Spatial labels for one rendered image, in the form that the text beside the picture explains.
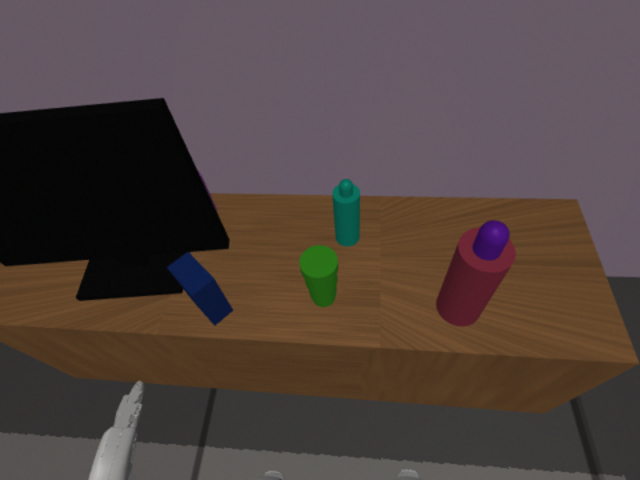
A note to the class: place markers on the left robot hand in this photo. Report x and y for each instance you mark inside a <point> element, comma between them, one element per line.
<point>113,460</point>

